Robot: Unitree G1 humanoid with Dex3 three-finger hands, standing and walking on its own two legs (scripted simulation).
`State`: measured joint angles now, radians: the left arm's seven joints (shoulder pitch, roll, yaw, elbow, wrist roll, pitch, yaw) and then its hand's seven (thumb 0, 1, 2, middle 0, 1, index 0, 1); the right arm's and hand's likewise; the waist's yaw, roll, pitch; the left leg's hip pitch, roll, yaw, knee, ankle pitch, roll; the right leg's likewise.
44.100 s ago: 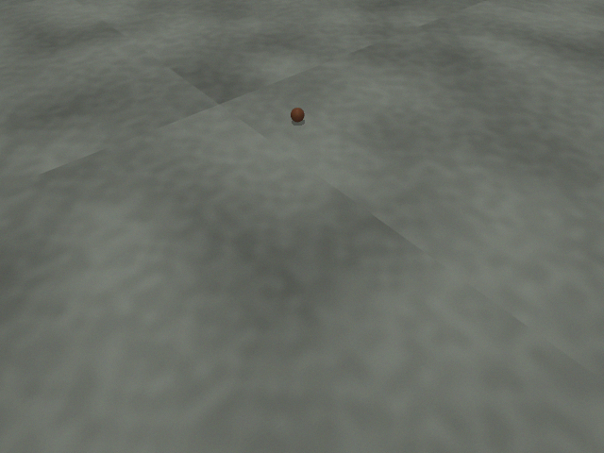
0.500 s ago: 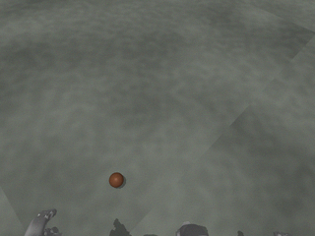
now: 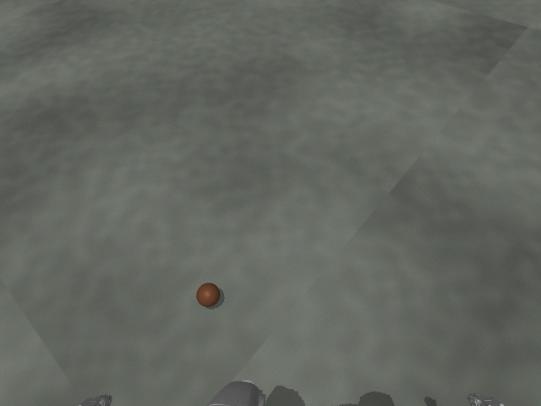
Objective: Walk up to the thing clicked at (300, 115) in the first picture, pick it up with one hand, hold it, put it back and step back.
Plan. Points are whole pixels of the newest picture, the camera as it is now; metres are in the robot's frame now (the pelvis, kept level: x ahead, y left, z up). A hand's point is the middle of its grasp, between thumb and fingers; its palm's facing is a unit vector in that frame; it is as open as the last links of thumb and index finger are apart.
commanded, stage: step back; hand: left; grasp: from above
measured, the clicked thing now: (208, 294) +0.55 +0.29 -0.72
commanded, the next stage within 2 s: none
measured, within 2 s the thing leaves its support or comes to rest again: neither
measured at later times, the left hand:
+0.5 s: hand out of the picture -0.08 +0.27 -0.15, palm faces +0.03 -0.92 -0.38, open 7.3 cm
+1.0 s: hand out of the picture -0.22 +0.24 -0.15, palm faces +0.08 -0.90 -0.42, open 7.3 cm
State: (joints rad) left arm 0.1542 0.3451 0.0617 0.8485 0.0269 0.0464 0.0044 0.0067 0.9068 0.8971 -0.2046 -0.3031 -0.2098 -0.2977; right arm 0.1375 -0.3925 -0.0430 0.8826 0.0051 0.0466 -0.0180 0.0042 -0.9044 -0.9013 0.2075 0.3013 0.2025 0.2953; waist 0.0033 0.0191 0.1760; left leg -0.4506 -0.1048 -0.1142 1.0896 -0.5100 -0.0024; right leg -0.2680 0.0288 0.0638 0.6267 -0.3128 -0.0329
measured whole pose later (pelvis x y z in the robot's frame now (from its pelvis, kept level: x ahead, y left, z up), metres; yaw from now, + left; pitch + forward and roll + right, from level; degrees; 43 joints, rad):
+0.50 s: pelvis -0.15 -0.01 +0.00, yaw +1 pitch -3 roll -1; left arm 0.19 0.40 0.09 0.83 0.02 0.07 0.01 0.01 0.91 0.90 -0.20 -0.30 -0.21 -0.30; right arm 0.13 -0.36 -0.04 0.82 -0.03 0.01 -0.01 0.00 -0.90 -0.90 0.21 0.30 0.20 0.30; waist 0.02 -0.03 0.17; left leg -0.32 0.02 -0.01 0.58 -0.21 0.02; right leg -0.37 0.09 0.14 1.08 -0.52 0.03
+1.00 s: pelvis -0.34 -0.05 -0.01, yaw +6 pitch -3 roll +2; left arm 0.08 0.39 0.06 0.77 0.03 0.05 0.02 0.01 0.90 0.90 -0.21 -0.30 -0.21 -0.30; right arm 0.21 -0.38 -0.06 0.89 -0.03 0.05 0.00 0.01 -0.91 -0.90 0.21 0.30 0.20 0.30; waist 0.00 -0.04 0.20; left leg -0.23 -0.07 -0.02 0.66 -0.37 0.02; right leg -0.44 -0.08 -0.01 0.73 -0.25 0.00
